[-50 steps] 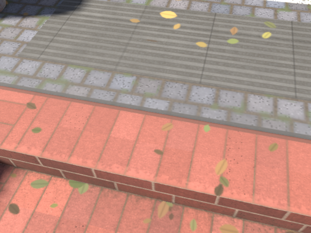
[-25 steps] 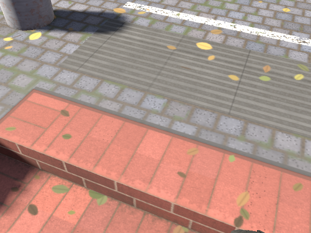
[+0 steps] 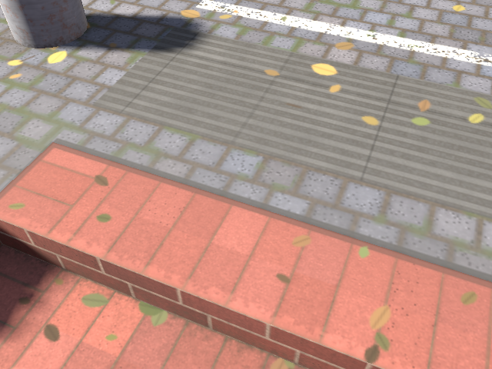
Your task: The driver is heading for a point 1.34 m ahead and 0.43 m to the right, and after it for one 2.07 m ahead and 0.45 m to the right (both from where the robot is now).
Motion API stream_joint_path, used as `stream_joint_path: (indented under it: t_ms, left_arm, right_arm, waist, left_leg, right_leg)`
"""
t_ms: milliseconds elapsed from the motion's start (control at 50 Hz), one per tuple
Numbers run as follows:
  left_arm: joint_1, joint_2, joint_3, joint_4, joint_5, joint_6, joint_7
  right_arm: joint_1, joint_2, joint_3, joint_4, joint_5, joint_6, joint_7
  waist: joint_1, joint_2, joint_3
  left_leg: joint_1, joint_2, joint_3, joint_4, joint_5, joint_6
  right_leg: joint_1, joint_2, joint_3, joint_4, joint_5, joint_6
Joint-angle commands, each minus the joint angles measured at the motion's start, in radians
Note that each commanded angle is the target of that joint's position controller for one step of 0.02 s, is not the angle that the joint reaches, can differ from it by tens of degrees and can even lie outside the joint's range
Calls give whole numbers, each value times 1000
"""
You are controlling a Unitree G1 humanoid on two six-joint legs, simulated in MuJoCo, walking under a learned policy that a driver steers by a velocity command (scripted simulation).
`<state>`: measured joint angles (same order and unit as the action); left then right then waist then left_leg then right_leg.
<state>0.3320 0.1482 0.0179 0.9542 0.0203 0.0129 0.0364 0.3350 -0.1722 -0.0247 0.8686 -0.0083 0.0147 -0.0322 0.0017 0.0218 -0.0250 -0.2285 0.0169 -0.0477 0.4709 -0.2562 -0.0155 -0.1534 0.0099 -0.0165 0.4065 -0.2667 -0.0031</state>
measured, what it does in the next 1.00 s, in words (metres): climbs: right foot 0.15 m higher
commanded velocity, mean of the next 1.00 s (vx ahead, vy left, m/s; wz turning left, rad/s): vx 0.22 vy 0.00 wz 0.00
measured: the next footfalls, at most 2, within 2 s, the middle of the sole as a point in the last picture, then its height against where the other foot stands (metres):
right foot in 0.98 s outside the picture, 0.15 m higher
left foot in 1.54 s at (215, 250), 0.15 m higher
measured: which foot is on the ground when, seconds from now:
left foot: down 0.00-1.00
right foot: down 0.00-0.58, up 0.60-0.96, down 0.98-1.00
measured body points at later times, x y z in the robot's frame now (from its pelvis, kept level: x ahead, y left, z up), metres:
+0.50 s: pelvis +0.01 +0.00 +0.00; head +0.01 +0.01 +0.45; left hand -0.03 +0.24 -0.16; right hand +0.02 -0.23 -0.15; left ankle -0.01 +0.12 -0.73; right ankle -0.03 -0.12 -0.74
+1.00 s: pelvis +0.19 +0.00 +0.02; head +0.20 +0.02 +0.47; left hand +0.46 +0.13 -0.03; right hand +0.08 -0.18 -0.12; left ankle +0.03 +0.11 -0.71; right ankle +0.30 -0.07 -0.60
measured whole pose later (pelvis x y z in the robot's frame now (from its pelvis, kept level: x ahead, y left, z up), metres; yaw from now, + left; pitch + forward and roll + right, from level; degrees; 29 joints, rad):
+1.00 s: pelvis +0.19 +0.00 +0.02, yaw +0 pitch +4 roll -3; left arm -0.05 0.07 -0.13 0.65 -0.02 -0.09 -0.03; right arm 0.55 -0.06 0.05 1.10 0.00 -0.05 -0.03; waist -0.03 0.01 -0.07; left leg 0.07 0.07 0.04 0.22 -0.15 0.05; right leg -0.84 0.01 -0.18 1.22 -0.48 -0.12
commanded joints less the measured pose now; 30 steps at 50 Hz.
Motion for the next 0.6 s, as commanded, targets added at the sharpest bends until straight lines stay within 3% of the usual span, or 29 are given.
stream_joint_path:
  t_ms: [20,160,220,340,380,420,460,500,520,540,560,580,600]
  left_arm:
    - [66,87,16,-8,-1,-4,5]
    - [93,80,8,27,5,0,5]
    - [131,83,6,47,-4,3,7]
    - [143,77,-1,62,-1,7,10]
    - [147,118,12,57,-16,12,17]
    - [128,172,31,27,-23,11,24]
    - [173,206,49,26,-24,6,26]
    - [153,214,58,15,-26,-2,27]
    - [106,209,57,-2,-33,-2,26]
    - [43,200,53,-23,-39,-2,23]
    - [13,183,47,-35,-38,-3,14]
    - [-3,145,33,-39,-27,-18,-2]
    - [-3,73,9,-61,-39,-43,-9]
  right_arm:
    - [41,-77,-14,-14,2,-10,-6]
    - [51,-78,-10,32,3,-10,-7]
    - [81,-81,-8,57,9,-7,-8]
    - [77,-75,-1,83,8,-4,-9]
    - [86,-81,-5,91,21,-4,-12]
    - [41,-73,-4,71,22,-15,-13]
    - [27,-40,5,58,20,-38,-3]
    - [32,-41,4,53,32,-53,9]
    - [66,-45,1,59,36,-56,12]
    - [114,-50,-3,76,33,-58,13]
    - [194,-52,-7,104,19,-56,14]
    - [311,-80,-20,137,17,-53,15]
    - [426,-218,-58,143,6,-54,20]
  waist:
    - [4,-6,46]
    - [4,-10,55]
    - [4,-16,41]
    - [5,-12,74]
    - [11,-48,63]
    - [29,-106,149]
    - [46,-156,163]
    - [26,-184,178]
    - [-6,-175,186]
    - [-46,-139,203]
    - [-75,-63,202]
    - [-118,37,137]
    - [-152,309,67]
  left_leg:
    - [4,29,-21,-64,199,31]
    - [11,33,-16,-74,230,31]
    - [19,29,-8,-76,214,28]
    - [1,28,-4,-85,192,25]
    - [-38,-23,50,-21,-80,43]
    - [-185,-42,73,79,-229,53]
    - [-251,-24,90,221,-187,52]
    - [-249,21,68,268,-179,62]
    - [-181,25,67,178,-191,78]
    - [-57,1,89,42,-185,95]
    - [89,-29,96,-39,-85,97]
    - [263,44,-22,-81,-57,107]
    - [367,256,-427,-254,-288,225]
  right_leg:
    - [-28,-55,51,-87,194,-65]
    - [-23,-51,45,-94,227,-65]
    - [-11,-46,41,-96,207,-65]
    - [-36,-43,42,-103,164,-63]
    - [-34,-47,67,-115,-138,-104]
    - [-83,-149,217,-189,-456,-170]
    - [-90,-274,377,-235,-548,-239]
    - [-130,-320,414,-249,-539,-257]
    - [-177,-296,369,-230,-509,-236]
    - [-263,-239,282,-174,-458,-203]
    - [-370,-176,201,-72,-351,-186]
    - [-487,-104,97,176,-213,-161]
    - [-656,20,-47,547,-125,-100]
